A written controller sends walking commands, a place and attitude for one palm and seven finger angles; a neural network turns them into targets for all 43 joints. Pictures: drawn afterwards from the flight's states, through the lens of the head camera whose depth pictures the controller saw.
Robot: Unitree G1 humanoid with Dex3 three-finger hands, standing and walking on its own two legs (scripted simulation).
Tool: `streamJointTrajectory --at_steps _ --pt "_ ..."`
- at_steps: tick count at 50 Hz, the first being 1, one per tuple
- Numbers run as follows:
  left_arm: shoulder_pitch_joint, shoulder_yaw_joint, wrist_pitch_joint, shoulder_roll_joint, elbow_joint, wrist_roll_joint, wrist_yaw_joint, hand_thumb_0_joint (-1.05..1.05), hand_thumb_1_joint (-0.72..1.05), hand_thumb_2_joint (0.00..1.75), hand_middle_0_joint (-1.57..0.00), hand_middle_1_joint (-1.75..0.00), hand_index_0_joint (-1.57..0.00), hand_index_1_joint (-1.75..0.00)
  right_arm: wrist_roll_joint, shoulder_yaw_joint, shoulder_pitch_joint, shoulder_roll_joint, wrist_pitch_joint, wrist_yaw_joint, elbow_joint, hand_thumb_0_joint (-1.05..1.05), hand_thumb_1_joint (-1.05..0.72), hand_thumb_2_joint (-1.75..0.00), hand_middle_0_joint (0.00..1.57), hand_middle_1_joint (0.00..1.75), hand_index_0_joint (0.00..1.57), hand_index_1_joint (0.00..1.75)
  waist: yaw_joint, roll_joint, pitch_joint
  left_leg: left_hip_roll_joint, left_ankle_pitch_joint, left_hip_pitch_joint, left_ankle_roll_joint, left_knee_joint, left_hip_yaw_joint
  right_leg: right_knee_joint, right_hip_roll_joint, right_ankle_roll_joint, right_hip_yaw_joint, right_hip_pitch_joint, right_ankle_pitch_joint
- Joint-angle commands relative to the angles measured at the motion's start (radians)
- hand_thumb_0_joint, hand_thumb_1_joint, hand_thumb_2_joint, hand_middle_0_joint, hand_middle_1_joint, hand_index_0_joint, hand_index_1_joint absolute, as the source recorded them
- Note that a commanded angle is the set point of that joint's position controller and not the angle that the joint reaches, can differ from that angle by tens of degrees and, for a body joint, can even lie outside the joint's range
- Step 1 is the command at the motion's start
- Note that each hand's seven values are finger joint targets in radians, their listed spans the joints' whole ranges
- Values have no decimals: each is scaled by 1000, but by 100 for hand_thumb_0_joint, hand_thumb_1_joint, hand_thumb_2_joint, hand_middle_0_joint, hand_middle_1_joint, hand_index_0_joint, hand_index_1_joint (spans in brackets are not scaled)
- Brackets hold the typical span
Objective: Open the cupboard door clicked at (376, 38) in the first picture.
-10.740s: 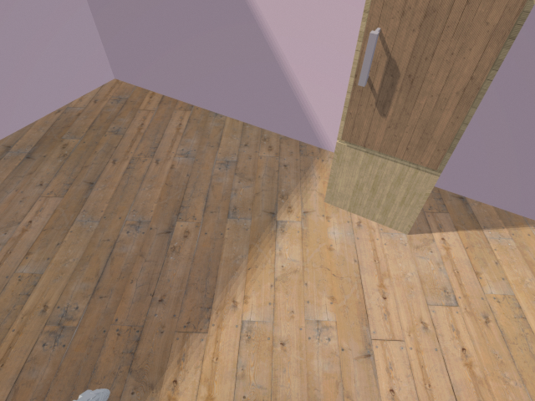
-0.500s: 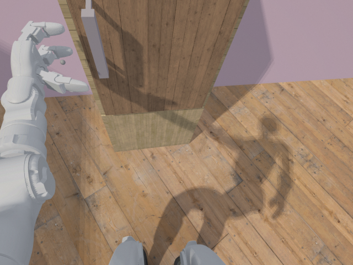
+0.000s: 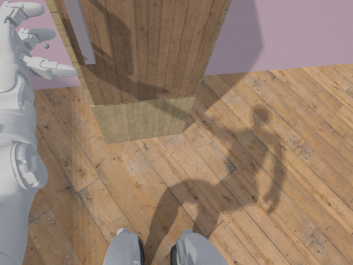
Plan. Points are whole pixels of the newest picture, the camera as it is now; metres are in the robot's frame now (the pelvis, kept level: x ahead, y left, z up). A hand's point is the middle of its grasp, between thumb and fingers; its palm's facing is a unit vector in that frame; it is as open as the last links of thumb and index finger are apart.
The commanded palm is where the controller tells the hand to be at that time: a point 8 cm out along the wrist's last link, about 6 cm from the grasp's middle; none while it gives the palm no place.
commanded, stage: move the hooked fingers beside the handle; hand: left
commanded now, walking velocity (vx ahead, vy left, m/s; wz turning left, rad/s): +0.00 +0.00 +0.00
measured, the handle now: (81, 24) +0.63 +0.14 +0.09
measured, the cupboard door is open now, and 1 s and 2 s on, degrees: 0 0 0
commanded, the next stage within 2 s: slide the fingers in behind the handle in 0.20 s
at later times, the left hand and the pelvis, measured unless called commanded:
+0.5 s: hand (51, 45) +0.57 +0.19 +0.09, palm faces +0.07 -1.00 +0.00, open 14.0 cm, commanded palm +0.55 +0.22 +0.09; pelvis +0.01 +0.01 +0.00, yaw +0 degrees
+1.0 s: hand (69, 45) +0.57 +0.16 +0.09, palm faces +0.09 -1.00 +0.01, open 14.0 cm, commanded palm +0.55 +0.19 +0.09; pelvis +0.01 +0.00 +0.00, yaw +0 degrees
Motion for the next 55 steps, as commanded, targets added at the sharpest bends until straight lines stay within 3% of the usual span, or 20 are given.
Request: streamJointTrajectory --at_steps 1,5,9,12,16,26,30,33,35,38,39,40,42,44,45,46,50,51,54,55 --pt "-472 30 -49 275 -162 5 1 0 -50 30 -30 -120 -30 -120 -7 -66 207 -213 -10 -14 -16 0 -90 -90 20 30 20 30 -15 164 -463 -1 296 536 -15 -77 -127 -134 14 15 64 -15 232" --pt "-434 33 2 289 -156 11 -8 0 -50 30 -30 -120 -30 -120 -5 -65 221 -218 1 -16 -36 0 -90 -90 20 30 20 30 -6 156 -483 -4 334 520 -11 -79 -119 -131 14 17 63 15 277" --pt "-478 43 -51 275 -304 -11 -8 0 -50 30 -30 -120 -30 -120 -9 -74 217 -210 -1 -11 -38 0 -90 -90 20 30 20 30 6 202 -576 5 425 624 -20 -68 -130 -116 21 12 59 12 326" --pt "-520 24 -66 250 -301 -12 0 0 -50 30 -30 -120 -30 -120 -8 -76 218 -208 0 -9 -20 0 -90 -90 20 30 20 30 -16 197 -547 7 399 626 -21 -71 -137 -123 23 14 58 -8 299" --pt "-457 16 -28 235 -212 2 9 0 -50 30 -30 -120 -30 -120 -7 -76 228 -213 6 -9 -9 0 -90 -90 20 30 20 30 -16 182 -484 7 380 608 -22 -81 -139 -134 21 13 50 -32 276" --pt "-447 -35 -35 118 -288 -23 21 0 -50 30 -30 -120 -30 -120 -15 -85 223 -196 9 5 -17 0 -90 -90 20 30 20 30 -13 179 -533 7 527 683 -29 -66 -142 -119 23 12 42 -19 379" --pt "-447 -7 -30 144 -240 -8 53 0 -50 30 -30 -120 -30 -120 -16 -83 226 -198 10 9 -13 0 -90 -90 20 30 20 30 -13 133 -489 1 470 614 -23 -65 -135 -117 20 14 46 -5 363" --pt "-481 0 -57 152 -329 2 73 0 -50 30 -30 -120 -30 -120 -22 -85 221 -193 7 12 -26 0 -90 -90 20 30 20 30 2 196 -568 0 533 669 -28 -58 -137 -99 17 10 49 10 398" --pt "-460 -24 -72 112 -331 4 79 0 -50 30 -30 -120 -30 -120 -21 -87 211 -186 7 18 -22 0 -90 -90 20 30 20 30 3 204 -580 4 567 700 -35 -52 -141 -98 20 10 47 -3 408" --pt "-471 -54 -70 72 -287 7 85 0 -50 30 -30 -120 -30 -120 -21 -87 214 -187 8 20 -13 0 -90 -90 20 30 20 30 -21 167 -535 2 514 669 -30 -56 -144 -102 21 12 43 -20 379" --pt "-467 -29 -63 105 -276 11 88 0 -50 30 -30 -120 -30 -120 -20 -89 215 -191 10 19 -11 0 -90 -90 20 30 20 30 -11 166 -533 3 501 657 -30 -57 -140 -103 20 12 45 -12 375" --pt "-469 -61 -51 66 -260 8 87 0 -50 30 -30 -120 -30 -120 -17 -87 211 -188 12 20 -13 0 -90 -90 20 30 20 30 -24 160 -520 -2 482 641 -28 -59 -136 -108 20 14 45 -12 372" --pt "-466 -33 -34 96 -227 6 91 0 -50 30 -30 -120 -30 -120 -17 -86 215 -192 11 16 -12 0 -90 -90 20 30 20 30 -21 120 -498 -8 431 585 -22 -63 -127 -115 19 16 49 15 359" --pt "-510 -41 -43 90 -262 6 95 0 -50 30 -30 -120 -30 -120 -19 -85 215 -190 7 15 -14 0 -90 -90 20 30 20 30 -22 159 -529 -7 452 620 -24 -62 -134 -108 17 13 50 0 362" --pt "-481 -30 -44 91 -246 6 100 0 -50 30 -30 -120 -30 -120 -19 -85 215 -187 4 16 -14 0 -90 -90 20 30 20 30 -12 154 -531 -8 451 613 -24 -58 -131 -107 19 12 50 2 360" --pt "-509 -48 -53 78 -266 7 103 0 -50 30 -30 -120 -30 -120 -22 -85 213 -188 3 16 -12 0 -90 -90 20 30 20 30 -29 148 -524 -3 447 622 -25 -59 -137 -109 17 14 48 -12 352" --pt "-475 -31 -72 86 -264 10 115 0 -50 30 -30 -120 -30 -120 -23 -85 214 -185 -3 20 -14 0 -90 -90 20 30 20 30 -10 144 -545 -9 448 603 -24 -54 -127 -101 18 12 52 19 370" --pt "-463 -62 -65 50 -238 14 114 0 -50 30 -30 -120 -30 -120 -22 -85 209 -182 -3 23 -12 0 -90 -90 20 30 20 30 -22 146 -517 -11 434 587 -22 -54 -122 -107 18 14 53 6 365" --pt "-458 -9 -51 125 -226 20 120 0 -50 30 -30 -120 -30 -120 -21 -83 218 -192 0 20 -17 0 -90 -90 20 30 20 30 -5 136 -514 -16 406 550 -19 -59 -112 -109 16 13 58 41 362" --pt "-481 -50 -47 79 -233 19 120 0 -50 30 -30 -120 -30 -120 -19 -81 212 -186 0 20 -21 0 -90 -90 20 30 20 30 -20 135 -512 -17 395 546 -17 -60 -113 -111 16 15 59 35 358"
